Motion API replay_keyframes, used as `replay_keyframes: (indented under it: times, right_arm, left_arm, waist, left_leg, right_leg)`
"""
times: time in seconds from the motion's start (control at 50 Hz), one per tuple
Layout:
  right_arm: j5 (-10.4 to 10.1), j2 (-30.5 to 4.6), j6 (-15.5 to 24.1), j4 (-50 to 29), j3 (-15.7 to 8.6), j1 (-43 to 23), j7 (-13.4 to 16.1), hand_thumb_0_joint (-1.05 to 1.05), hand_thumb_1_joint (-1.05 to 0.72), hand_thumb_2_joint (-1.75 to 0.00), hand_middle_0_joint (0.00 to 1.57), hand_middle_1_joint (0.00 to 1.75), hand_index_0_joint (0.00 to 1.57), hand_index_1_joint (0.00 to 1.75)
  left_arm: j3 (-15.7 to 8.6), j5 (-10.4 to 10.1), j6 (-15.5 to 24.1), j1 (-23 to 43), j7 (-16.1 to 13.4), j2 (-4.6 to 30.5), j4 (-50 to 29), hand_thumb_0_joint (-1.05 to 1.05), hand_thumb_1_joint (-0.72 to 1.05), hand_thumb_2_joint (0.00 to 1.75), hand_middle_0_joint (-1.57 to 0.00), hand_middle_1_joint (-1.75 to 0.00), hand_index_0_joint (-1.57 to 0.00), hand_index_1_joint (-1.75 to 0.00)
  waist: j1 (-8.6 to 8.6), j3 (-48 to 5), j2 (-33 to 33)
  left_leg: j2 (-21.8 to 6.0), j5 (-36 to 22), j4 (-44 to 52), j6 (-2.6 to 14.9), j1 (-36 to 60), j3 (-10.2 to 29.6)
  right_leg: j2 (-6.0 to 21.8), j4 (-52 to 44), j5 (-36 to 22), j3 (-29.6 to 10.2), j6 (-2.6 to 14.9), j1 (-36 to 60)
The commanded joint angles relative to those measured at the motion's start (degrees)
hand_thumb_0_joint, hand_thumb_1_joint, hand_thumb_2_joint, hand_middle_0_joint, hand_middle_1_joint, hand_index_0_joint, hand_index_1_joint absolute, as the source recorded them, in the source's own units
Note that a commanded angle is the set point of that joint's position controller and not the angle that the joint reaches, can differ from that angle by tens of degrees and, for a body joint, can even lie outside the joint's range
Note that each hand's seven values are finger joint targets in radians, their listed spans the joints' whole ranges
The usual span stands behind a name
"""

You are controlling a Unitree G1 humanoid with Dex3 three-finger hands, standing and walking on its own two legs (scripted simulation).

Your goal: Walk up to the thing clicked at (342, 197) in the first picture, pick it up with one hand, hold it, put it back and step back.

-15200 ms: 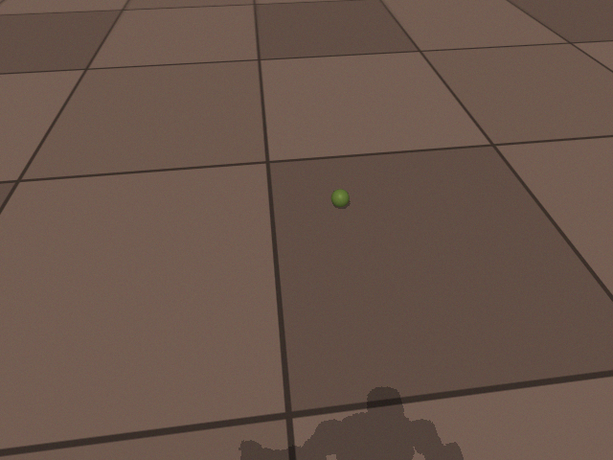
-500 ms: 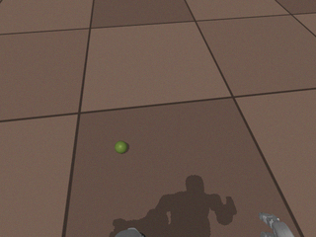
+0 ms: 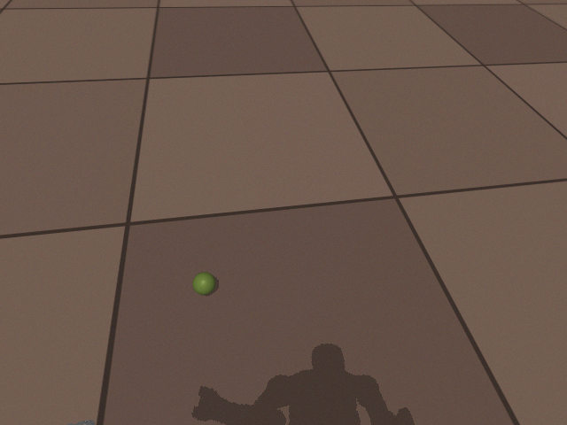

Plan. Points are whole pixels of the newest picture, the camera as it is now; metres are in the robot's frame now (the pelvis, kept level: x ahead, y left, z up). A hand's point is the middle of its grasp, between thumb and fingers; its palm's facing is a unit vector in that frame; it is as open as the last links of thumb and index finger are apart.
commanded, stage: walk up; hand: left
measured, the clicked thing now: (204, 283) +0.73 +0.26 -0.73
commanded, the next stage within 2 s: stand in 0.72 s
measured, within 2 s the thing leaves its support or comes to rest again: neither
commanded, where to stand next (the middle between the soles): +0.38 +0.02 m, yaw +0 degrees
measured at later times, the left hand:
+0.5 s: hand out of the picture +0.12 +0.25 -0.15, palm faces +0.03 -0.95 -0.32, open 7.4 cm
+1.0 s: hand out of the picture +0.08 +0.24 -0.14, palm faces +0.02 -0.94 -0.34, open 7.4 cm
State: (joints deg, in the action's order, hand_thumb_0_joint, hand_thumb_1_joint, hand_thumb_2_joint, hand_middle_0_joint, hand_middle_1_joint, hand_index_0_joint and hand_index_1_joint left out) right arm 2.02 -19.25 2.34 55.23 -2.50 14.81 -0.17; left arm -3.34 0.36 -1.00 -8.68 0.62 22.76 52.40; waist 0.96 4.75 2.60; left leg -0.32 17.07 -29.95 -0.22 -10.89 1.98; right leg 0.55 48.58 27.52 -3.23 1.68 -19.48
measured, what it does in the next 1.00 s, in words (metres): steps on the spot: right foot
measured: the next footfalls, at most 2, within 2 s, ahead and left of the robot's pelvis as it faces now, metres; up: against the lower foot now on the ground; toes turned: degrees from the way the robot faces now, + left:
right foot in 0.10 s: +0.08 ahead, -0.15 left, +0.00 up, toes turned -1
left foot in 1.98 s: +0.13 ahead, +0.14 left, +0.00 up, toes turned +5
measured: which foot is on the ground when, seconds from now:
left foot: down 0.00-1.00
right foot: up 0.00-0.08, down 0.10-1.00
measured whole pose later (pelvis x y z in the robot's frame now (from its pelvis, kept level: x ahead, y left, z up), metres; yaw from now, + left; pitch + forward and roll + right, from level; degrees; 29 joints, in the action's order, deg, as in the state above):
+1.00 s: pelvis +0.01 -0.01 +0.01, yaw +2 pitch -3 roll +0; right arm 0.6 -19.8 0.7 63.2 -0.5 3.6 -0.6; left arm -0.3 0.6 0.7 -4.9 0.8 20.1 65.4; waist -0.7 3.9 -0.5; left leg -0.8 12.2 -20.5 -1.2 -5.3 2.1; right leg 2.0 20.2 9.3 1.7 -1.3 -7.9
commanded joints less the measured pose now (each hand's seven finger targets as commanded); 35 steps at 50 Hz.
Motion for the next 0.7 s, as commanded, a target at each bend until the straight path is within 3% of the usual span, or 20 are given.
replay_keyframes:
  times: [0.0,0.04,0.06,0.08,0.1,0.12,0.14,0.16,0.2,0.24,0.28,0.3,0.32,0.34,0.36,0.4,0.44,0.68]
  right_arm:
    - [-0.2,-16.25,1.14,-4.76,-3.65,-3.51,1.32,0.0,-0.9,-0.9,0.2,0.3,0.2,0.3]
    - [-0.81,-15.82,0.44,-5.12,-3.25,-4.12,1.39,0.0,-0.9,-0.9,0.2,0.3,0.2,0.3]
    - [-1.39,-15.26,-0.03,-5.51,-2.93,-5.23,1.4,0.0,-0.9,-0.9,0.2,0.3,0.2,0.3]
    - [-2.04,-13.74,-0.4,-5.68,-2.46,-5.6,1.47,0.0,-0.9,-0.9,0.2,0.3,0.2,0.3]
    - [-2.47,-12.04,-0.52,-6.23,-1.85,-5.59,1.53,0.0,-0.9,-0.9,0.2,0.3,0.2,0.3]
    - [-2.73,-9.38,-0.72,-6.51,-1.03,-4.44,1.58,0.0,-0.9,-0.9,0.2,0.3,0.2,0.3]
    - [-2.38,-10.8,-1.45,-5.05,-1.51,-3.32,1.93,0.0,-0.9,-0.9,0.2,0.3,0.2,0.3]
    - [-1.97,-12.61,-1.55,-3.28,-2.2,-1.67,1.87,0.0,-0.9,-0.9,0.2,0.3,0.2,0.3]
    - [-1.85,-13.28,-1.02,-2.21,-2.07,-2.33,1.37,0.0,-0.9,-0.9,0.2,0.3,0.2,0.3]
    - [-1.49,-11.71,-0.53,-0.95,-1.67,-2.14,1.12,0.0,-0.9,-0.9,0.2,0.3,0.2,0.3]
    - [-0.99,-11.57,0.21,0.33,-1.59,0.07,1.23,0.0,-0.9,-0.9,0.2,0.3,0.2,0.3]
    - [-0.72,-12.37,0.52,0.73,-1.85,0.16,1.48,0.0,-0.9,-0.9,0.2,0.3,0.2,0.3]
    - [-0.26,-14.16,0.89,0.54,-2.06,-1.02,1.67,0.0,-0.9,-0.9,0.2,0.3,0.2,0.3]
    - [-0.24,-16.01,1.12,-0.11,-2.33,-4.86,1.61,0.0,-0.9,-0.9,0.2,0.3,0.2,0.3]
    - [-0.73,-17.29,0.9,-0.54,-2.38,-9.05,1.31,0.0,-0.9,-0.9,0.2,0.3,0.2,0.3]
    - [-1.01,-14.7,0.67,0.04,-1.74,-10.1,1.12,0.0,-0.9,-0.9,0.2,0.3,0.2,0.3]
    - [-1.11,-13.81,0.56,0.52,-1.4,-8.43,1.34,0.0,-0.9,-0.9,0.2,0.3,0.2,0.3]
    - [-1.26,-12.34,-0.22,2.75,-1.01,-12.19,1.07,0.0,-0.9,-0.9,0.2,0.3,0.2,0.3]
  left_arm:
    - [-2.74,-0.04,1.96,1.49,-0.25,8.89,-3.0,0.0,0.9,0.9,-0.2,-0.3,-0.2,-0.3]
    - [-2.73,0.28,2.46,0.46,-0.51,8.22,-2.04,0.0,0.9,0.9,-0.2,-0.3,-0.2,-0.3]
    - [-2.81,0.37,2.71,-1.69,-0.79,8.09,-0.77,0.0,0.9,0.9,-0.2,-0.3,-0.2,-0.3]
    - [-3.27,0.78,2.93,-2.33,-1.06,9.65,0.14,0.0,0.9,0.9,-0.2,-0.3,-0.2,-0.3]
    - [-3.93,1.14,3.12,-3.33,-1.35,11.81,0.52,0.0,0.9,0.9,-0.2,-0.3,-0.2,-0.3]
    - [-4.27,1.3,3.34,-2.19,-1.45,14.1,0.08,0.0,0.9,0.9,-0.2,-0.3,-0.2,-0.3]
    - [-4.0,0.87,3.28,2.98,-1.08,15.8,-1.51,0.0,0.9,0.9,-0.2,-0.3,-0.2,-0.3]
    - [-3.8,1.2,3.13,6.98,-0.85,15.13,-2.78,0.0,0.9,0.9,-0.2,-0.3,-0.2,-0.3]
    - [-3.08,1.11,3.04,8.02,-0.86,12.74,-2.79,0.0,0.9,0.9,-0.2,-0.3,-0.2,-0.3]
    - [-2.79,1.03,3.11,7.26,-0.83,11.67,-1.36,0.0,0.9,0.9,-0.2,-0.3,-0.2,-0.3]
    - [-2.46,0.52,2.78,8.21,-0.58,11.29,-1.28,0.0,0.9,0.9,-0.2,-0.3,-0.2,-0.3]
    - [-2.3,0.06,2.62,8.22,-0.5,10.14,-1.52,0.0,0.9,0.9,-0.2,-0.3,-0.2,-0.3]
    - [-1.77,-0.5,2.46,7.29,-0.41,8.42,-1.63,0.0,0.9,0.9,-0.2,-0.3,-0.2,-0.3]
    - [-1.56,-0.81,2.14,6.56,-0.38,7.4,-0.96,0.0,0.9,0.9,-0.2,-0.3,-0.2,-0.3]
    - [-1.98,-0.86,1.95,6.0,-0.49,8.59,0.81,0.0,0.9,0.9,-0.2,-0.3,-0.2,-0.3]
    - [-1.97,-0.16,2.55,6.62,-0.6,9.79,1.65,0.0,0.9,0.9,-0.2,-0.3,-0.2,-0.3]
    - [-1.9,-0.41,2.9,5.72,-0.67,10.13,1.93,0.0,0.9,0.9,-0.2,-0.3,-0.2,-0.3]
    - [-1.21,-0.16,2.62,7.46,-0.72,9.4,5.29,0.0,0.9,0.9,-0.2,-0.3,-0.2,-0.3]
  waist:
    - [-0.51,-1.79,-13.82]
    - [-1.37,-4.35,-13.75]
    - [-2.75,-5.69,-12.77]
    - [-3.09,-7.45,-9.32]
    - [-3.48,-9.32,-4.36]
    - [-2.77,-9.73,4.14]
    - [-2.06,-8.86,5.31]
    - [-0.62,-5.5,5.98]
    - [-0.07,-2.91,5.79]
    - [-0.36,-3.39,8.16]
    - [0.91,-6.1,7.53]
    - [0.83,-8.19,5.62]
    - [-0.15,-9.56,0.74]
    - [-2.18,-8.2,-2.43]
    - [-3.13,-6.2,-4.72]
    - [-2.58,-6.9,-3.87]
    - [-1.82,-9.13,-5.38]
    - [-1.6,-7.63,-2.72]
  left_leg:
    - [-10.55,-19.79,8.36,8.96,-1.0,9.76]
    - [-9.05,-25.54,2.49,7.73,-0.27,5.94]
    - [-8.15,-25.4,-1.06,6.4,-2.03,4.37]
    - [-6.43,-22.6,-4.28,4.64,-5.13,3.2]
    - [-4.49,-15.32,-7.75,2.86,-10.42,2.96]
    - [-0.03,-1.31,-12.86,0.61,-14.65,1.79]
    - [0.53,15.38,-18.28,0.37,-8.42,1.74]
    - [-1.22,16.38,-19.27,-0.13,-5.06,1.89]
    - [-0.69,13.44,-13.89,0.52,-6.53,1.62]
    - [-0.92,7.65,-7.19,0.59,-4.78,-0.54]
    - [-1.48,-4.74,4.46,0.41,0.85,-0.33]
    - [-3.33,-11.26,6.71,1.08,3.42,2.04]
    - [-8.06,-18.44,8.65,3.0,4.24,8.44]
    - [-11.34,-18.68,9.53,4.94,1.81,12.32]
    - [-11.64,-16.39,7.34,6.45,-3.56,11.19]
    - [-7.61,-17.88,5.69,3.47,-2.77,5.17]
    - [-5.54,-20.86,4.66,2.19,-0.96,2.87]
    - [-5.62,-15.3,8.28,1.72,0.31,3.08]
  right_leg:
    - [0.91,-8.82,-4.16,2.78,-0.65,1.61]
    - [-0.8,-17.92,-10.41,5.24,-0.48,6.45]
    - [-1.42,-23.9,-16.61,6.26,-0.32,11.1]
    - [-0.65,-24.47,-21.37,4.33,0.22,16.18]
    - [3.79,-23.86,-26.01,-2.38,1.84,21.03]
    - [13.17,-28.61,-21.51,-15.61,5.6,20.6]
    - [20.29,-31.86,-11.36,-21.0,11.35,9.12]
    - [20.23,-31.67,-7.36,-21.26,12.63,3.12]
    - [15.09,-29.91,-9.92,-13.23,9.04,2.83]
    - [12.22,-27.77,-14.5,-8.8,6.43,3.84]
    - [10.22,-22.73,-24.97,-5.48,3.82,4.98]
    - [8.81,-19.19,-29.28,-3.57,2.44,6.16]
    - [6.0,-15.29,-28.89,-1.37,0.42,5.69]
    - [3.35,-16.51,-21.17,0.59,-0.61,5.27]
    - [2.62,-18.3,-14.73,1.84,-0.92,9.57]
    - [5.0,-21.66,-23.39,-0.22,0.08,13.14]
    - [6.05,-20.87,-30.21,-0.44,1.06,14.43]
    - [6.54,-26.14,-27.11,0.0,0.12,14.97]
